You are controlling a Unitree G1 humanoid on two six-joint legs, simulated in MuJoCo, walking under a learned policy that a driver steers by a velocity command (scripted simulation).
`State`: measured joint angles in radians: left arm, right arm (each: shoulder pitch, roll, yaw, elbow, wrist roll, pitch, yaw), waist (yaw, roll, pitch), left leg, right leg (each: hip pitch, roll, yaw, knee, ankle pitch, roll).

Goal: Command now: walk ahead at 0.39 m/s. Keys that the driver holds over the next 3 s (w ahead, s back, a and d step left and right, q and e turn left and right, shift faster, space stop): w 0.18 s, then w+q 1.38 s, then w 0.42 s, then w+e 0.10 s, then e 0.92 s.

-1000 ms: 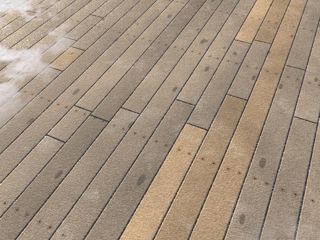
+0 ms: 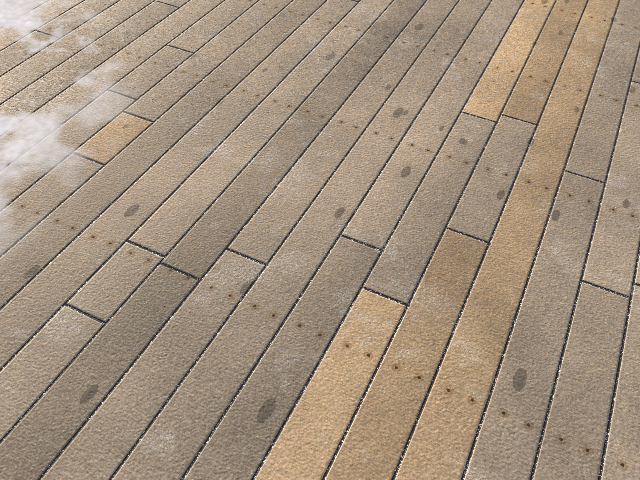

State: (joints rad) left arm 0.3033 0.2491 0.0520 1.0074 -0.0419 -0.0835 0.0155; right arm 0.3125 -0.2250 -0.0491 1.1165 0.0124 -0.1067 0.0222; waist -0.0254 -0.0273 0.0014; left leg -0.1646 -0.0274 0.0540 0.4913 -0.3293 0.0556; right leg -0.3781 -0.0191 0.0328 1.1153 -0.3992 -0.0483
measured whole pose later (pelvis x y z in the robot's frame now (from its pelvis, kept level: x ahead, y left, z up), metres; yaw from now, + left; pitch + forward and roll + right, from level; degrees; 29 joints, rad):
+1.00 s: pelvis +0.51 +0.05 -0.01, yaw +24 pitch +1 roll -1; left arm 0.21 0.28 0.07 0.90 -0.03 -0.10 0.01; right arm 0.14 -0.27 -0.09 0.78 0.02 -0.05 0.04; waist 0.01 0.00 0.08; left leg -0.44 -0.05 0.05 0.62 -0.19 0.09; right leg -0.30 -0.07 -0.02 1.21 -0.45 0.01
